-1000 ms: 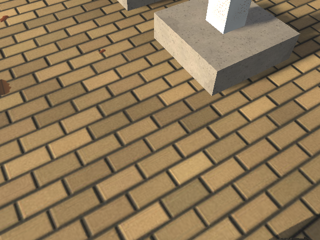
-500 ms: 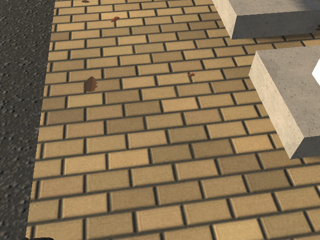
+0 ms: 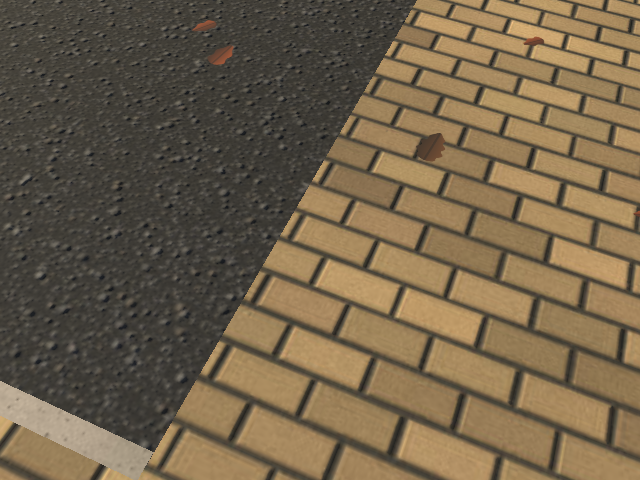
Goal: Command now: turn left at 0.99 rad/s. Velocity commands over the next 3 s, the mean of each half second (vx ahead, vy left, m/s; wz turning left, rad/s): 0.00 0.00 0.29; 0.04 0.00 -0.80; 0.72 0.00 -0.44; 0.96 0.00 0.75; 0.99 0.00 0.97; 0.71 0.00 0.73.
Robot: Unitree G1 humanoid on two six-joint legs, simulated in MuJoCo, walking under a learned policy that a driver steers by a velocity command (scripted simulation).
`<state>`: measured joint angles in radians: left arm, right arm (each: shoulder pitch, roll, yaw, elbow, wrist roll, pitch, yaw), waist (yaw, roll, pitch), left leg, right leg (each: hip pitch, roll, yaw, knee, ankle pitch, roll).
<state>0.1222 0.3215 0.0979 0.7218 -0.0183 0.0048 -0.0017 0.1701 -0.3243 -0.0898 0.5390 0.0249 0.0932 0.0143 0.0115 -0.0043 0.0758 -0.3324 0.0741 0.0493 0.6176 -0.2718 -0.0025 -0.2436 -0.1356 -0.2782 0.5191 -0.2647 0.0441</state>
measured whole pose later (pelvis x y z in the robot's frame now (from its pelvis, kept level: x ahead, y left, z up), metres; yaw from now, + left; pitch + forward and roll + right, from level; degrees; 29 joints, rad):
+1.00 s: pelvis +0.08 +0.03 +0.01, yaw -22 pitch +2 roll +1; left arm 0.17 0.37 0.09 0.59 -0.03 0.05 0.02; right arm 0.18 -0.30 -0.09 0.69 -0.01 -0.03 -0.02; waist 0.00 -0.04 0.00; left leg -0.26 -0.05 -0.04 0.43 -0.22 0.03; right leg -0.49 0.07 0.15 0.98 -0.41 0.01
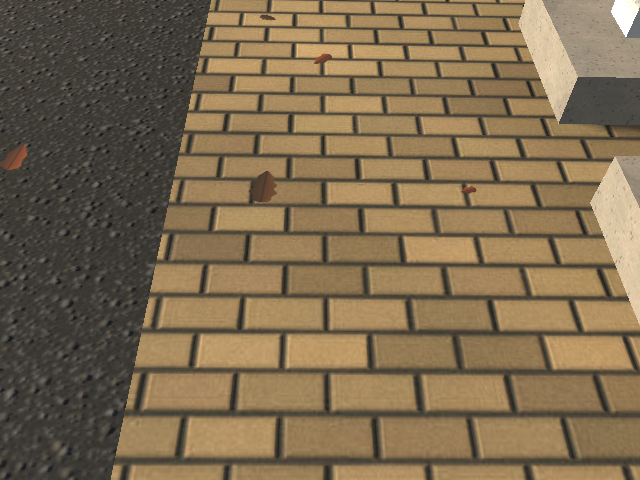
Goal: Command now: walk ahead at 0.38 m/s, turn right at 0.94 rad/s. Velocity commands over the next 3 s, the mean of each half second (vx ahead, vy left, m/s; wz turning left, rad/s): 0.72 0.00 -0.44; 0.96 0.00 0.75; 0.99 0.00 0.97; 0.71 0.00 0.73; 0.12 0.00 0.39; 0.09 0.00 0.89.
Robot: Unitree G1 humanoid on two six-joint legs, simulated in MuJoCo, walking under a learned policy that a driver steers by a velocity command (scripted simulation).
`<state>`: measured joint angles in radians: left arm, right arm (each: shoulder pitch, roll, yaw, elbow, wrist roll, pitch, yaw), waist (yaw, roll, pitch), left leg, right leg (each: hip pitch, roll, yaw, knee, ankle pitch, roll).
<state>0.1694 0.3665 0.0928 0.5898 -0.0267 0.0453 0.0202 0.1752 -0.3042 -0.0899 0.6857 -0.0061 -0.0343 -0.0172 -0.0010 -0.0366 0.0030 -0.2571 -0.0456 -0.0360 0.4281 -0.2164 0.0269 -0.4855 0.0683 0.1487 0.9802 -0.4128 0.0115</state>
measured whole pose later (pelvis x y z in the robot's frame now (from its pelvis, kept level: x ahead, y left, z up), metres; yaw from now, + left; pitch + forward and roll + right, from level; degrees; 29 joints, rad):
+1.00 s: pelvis +0.60 -0.20 -0.04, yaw +13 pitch -3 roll -1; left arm 0.21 0.24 0.02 0.70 -0.03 -0.13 0.00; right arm 0.34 -0.31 -0.09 0.72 0.02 -0.04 0.05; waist -0.04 0.03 0.08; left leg -0.44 -0.15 0.08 0.76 -0.29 0.21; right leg -0.23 0.03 0.04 1.48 -0.44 -0.04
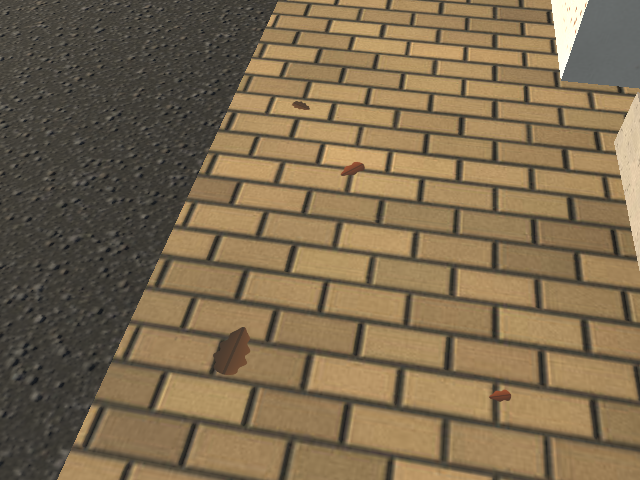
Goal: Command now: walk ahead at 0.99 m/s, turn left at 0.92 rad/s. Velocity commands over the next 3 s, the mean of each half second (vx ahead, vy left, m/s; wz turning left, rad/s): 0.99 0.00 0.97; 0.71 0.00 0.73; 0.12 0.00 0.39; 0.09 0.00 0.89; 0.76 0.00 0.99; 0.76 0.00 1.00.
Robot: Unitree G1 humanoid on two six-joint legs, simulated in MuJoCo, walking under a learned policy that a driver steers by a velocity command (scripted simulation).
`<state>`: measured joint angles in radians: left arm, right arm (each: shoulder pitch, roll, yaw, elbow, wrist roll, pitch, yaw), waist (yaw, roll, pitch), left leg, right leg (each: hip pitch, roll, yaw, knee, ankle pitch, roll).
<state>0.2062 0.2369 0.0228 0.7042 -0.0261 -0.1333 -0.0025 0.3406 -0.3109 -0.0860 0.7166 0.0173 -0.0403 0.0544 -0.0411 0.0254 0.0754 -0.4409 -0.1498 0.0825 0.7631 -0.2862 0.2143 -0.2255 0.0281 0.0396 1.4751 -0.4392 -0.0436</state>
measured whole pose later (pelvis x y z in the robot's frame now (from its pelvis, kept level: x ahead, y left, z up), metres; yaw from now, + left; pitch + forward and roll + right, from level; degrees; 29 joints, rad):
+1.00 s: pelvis +0.69 +0.18 +0.03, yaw +52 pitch +0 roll +0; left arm 0.13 0.33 0.03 0.69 -0.01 -0.07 0.03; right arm 0.19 -0.28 -0.04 0.67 -0.01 -0.06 0.04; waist -0.02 -0.02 0.12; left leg -0.36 -0.12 0.03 0.48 -0.12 0.14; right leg -0.56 -0.09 0.08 1.22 -0.41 0.06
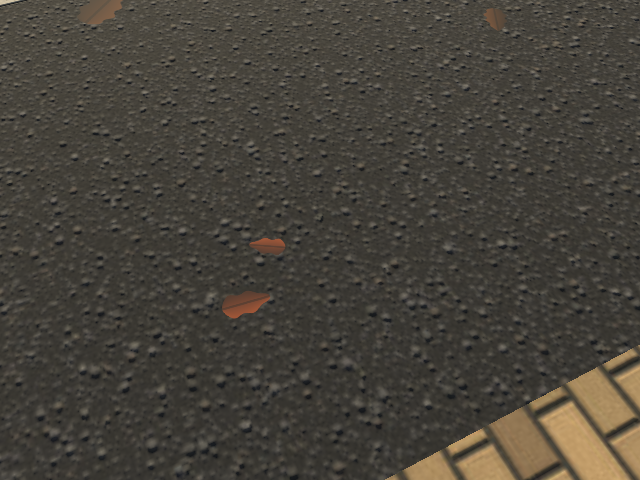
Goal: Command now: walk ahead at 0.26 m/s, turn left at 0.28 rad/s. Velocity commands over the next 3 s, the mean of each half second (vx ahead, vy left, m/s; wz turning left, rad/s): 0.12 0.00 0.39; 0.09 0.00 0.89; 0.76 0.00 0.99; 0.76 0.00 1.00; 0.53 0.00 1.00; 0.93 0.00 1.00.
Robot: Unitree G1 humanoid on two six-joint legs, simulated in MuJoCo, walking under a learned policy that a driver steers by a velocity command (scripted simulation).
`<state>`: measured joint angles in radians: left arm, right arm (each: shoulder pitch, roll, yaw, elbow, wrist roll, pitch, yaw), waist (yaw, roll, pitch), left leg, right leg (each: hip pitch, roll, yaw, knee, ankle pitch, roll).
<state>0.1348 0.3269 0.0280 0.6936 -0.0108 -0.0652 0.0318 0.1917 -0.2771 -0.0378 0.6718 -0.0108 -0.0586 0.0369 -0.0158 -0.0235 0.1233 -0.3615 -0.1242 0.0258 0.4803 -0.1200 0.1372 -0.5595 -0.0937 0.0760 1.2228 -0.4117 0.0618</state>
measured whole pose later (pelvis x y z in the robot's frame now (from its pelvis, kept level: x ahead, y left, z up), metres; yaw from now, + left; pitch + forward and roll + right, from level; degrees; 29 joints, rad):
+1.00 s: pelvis +0.14 +0.00 +0.01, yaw +38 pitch +3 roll -3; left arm 0.05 0.31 0.08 0.75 -0.03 -0.03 0.00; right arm 0.20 -0.31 -0.09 0.61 0.03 0.03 -0.04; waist -0.02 -0.02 0.01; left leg -0.29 -0.14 -0.29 0.47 -0.21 0.07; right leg -0.40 0.08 0.14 0.63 -0.30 0.06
